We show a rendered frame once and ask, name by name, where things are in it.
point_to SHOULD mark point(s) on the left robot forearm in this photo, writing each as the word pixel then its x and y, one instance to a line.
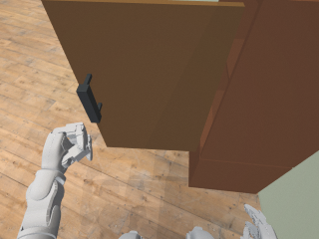
pixel 43 214

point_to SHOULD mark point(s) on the robot right shin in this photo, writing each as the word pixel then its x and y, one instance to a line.
pixel 197 228

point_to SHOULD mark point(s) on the right robot thigh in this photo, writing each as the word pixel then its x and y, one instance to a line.
pixel 198 234

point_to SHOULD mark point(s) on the right robot hand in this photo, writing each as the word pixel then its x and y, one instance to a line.
pixel 261 230

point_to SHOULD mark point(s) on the cupboard door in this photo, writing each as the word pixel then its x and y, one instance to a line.
pixel 155 64

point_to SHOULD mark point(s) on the handle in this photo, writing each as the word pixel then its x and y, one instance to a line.
pixel 88 101

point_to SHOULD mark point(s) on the left robot hand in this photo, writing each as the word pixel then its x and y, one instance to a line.
pixel 57 145

